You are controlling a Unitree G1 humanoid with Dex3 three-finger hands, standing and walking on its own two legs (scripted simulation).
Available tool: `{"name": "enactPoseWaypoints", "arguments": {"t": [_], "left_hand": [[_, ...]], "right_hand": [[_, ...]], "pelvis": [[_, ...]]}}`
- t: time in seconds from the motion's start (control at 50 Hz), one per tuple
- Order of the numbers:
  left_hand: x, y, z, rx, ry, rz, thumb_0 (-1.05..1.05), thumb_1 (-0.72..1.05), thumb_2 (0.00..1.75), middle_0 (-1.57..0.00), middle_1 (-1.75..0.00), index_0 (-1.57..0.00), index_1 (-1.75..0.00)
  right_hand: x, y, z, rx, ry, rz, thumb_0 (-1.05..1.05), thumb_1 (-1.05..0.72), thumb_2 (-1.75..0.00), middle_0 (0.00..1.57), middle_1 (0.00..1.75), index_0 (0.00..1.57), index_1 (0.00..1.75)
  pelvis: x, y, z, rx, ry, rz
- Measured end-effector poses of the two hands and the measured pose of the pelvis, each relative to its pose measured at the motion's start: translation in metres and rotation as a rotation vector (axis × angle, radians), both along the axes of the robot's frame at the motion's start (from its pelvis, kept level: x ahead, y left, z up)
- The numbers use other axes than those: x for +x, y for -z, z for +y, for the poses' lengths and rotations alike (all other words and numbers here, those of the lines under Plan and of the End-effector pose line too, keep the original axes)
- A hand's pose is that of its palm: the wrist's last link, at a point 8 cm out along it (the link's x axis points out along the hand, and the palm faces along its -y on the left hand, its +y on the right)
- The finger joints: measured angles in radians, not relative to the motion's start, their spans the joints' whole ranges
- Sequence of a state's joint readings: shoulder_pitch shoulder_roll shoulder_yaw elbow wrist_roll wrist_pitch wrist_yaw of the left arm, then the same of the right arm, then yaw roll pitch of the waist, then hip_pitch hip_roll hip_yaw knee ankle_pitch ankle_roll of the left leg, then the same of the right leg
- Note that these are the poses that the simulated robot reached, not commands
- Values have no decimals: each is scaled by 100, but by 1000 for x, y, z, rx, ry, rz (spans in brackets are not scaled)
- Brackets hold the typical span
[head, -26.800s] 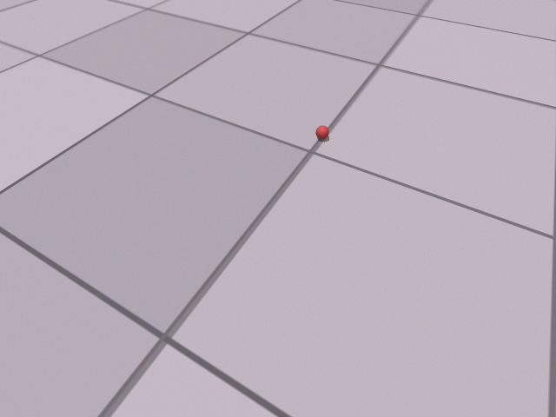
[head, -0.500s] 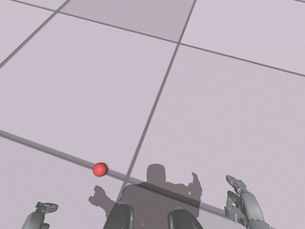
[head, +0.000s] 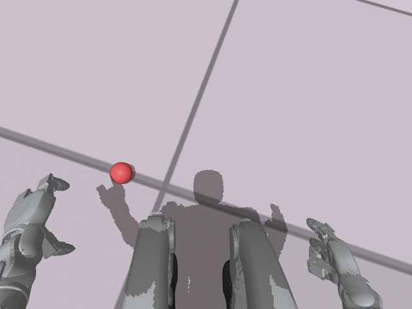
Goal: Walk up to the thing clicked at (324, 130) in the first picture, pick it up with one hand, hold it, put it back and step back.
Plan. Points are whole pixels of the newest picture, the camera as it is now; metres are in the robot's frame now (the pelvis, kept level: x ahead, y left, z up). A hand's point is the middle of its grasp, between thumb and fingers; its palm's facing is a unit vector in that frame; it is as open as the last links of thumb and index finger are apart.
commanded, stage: rise first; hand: left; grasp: from above
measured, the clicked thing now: (121, 173) +0.47 +0.30 -0.47
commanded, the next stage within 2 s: none
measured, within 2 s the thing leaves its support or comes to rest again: neither
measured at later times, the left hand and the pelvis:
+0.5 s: hand (80, 197) +0.34 +0.34 -0.27, palm faces -0.47 -0.16 -0.87, open 14.1 cm; pelvis -0.04 +0.00 -0.13, yaw -5 degrees
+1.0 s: hand (90, 185) +0.39 +0.34 -0.33, palm faces -0.45 -0.06 -0.89, open 14.3 cm; pelvis -0.03 +0.00 -0.17, yaw -8 degrees
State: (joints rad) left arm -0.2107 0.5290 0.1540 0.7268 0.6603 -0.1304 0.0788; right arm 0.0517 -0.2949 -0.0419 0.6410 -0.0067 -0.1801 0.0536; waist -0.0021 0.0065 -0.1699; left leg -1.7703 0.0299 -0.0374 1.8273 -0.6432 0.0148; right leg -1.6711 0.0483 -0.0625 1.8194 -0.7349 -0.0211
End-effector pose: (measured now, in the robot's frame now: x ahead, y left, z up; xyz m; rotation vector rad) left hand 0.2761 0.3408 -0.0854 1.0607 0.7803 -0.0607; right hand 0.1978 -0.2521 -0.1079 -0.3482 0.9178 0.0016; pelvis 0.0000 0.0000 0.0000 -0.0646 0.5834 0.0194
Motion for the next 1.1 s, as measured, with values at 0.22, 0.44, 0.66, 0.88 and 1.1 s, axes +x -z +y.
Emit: {"name": "enactPoseWaypoints", "arguments": {"t": [0.22, 0.44, 0.66, 0.88, 1.1], "left_hand": [[46, 73, 4, 138, 203, -25, 0, -51, 101, -5, -108, -6, -107], [67, 121, 4, 199, 345, -55, 0, -50, 101, -5, -105, -6, -103], [97, 151, 2, 273, 421, -88, 0, -53, 102, -7, -100, -6, -99], [111, 178, 2, 300, 452, -92, 0, -54, 101, -7, -99, -7, -99], [125, 198, -1, 308, 434, -97, 0, -55, 101, -7, -102, -7, -101]], "right_hand": [[-91, 96, -13, -13, 73, 254, 1, -86, -89, 20, 30, 20, 30], [-156, 131, -22, -70, 135, 423, 1, -86, -89, 20, 30, 20, 30], [-157, 148, -24, -111, 117, 462, 1, -89, -90, 20, 30, 20, 30], [-147, 164, -21, -124, 84, 470, 0, -90, -90, 20, 30, 20, 30], [-152, 173, -19, -131, 75, 489, 0, -91, -91, 20, 30, 20, 30]], "pelvis": [[-28, 77, -3, -21, 30, 19], [-40, 122, 0, -45, 46, -1], [-38, 148, 2, -62, 61, -8], [-35, 166, 2, -73, 79, -17], [-32, 178, 2, -81, 92, -19]]}}
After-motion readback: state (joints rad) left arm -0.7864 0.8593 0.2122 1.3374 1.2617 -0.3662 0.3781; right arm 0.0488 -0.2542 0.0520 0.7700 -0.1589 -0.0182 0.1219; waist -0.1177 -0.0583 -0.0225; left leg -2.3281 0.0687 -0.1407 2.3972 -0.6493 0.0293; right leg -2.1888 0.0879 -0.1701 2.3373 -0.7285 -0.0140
